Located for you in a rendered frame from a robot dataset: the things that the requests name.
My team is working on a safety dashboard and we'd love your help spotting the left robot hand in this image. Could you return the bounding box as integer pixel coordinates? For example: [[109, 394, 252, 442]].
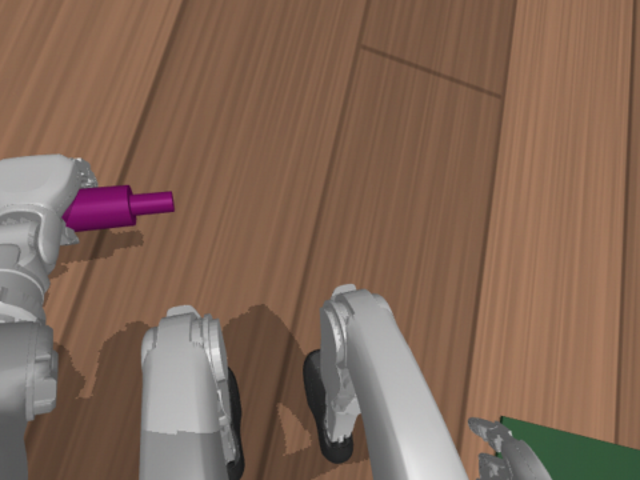
[[0, 154, 98, 246]]

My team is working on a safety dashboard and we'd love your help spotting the left robot foot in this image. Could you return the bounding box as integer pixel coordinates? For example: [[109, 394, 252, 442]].
[[226, 367, 245, 480]]

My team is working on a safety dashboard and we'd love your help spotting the left robot arm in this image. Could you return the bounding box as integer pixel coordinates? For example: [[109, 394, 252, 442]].
[[0, 204, 62, 480]]

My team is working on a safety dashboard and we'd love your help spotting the right robot hand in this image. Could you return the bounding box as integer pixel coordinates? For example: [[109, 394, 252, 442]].
[[468, 417, 552, 480]]

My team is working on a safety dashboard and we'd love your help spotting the bottle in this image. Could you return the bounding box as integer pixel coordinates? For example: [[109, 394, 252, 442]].
[[61, 185, 175, 232]]

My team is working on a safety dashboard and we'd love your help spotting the right robot foot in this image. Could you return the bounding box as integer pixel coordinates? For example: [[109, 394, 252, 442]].
[[303, 349, 353, 464]]

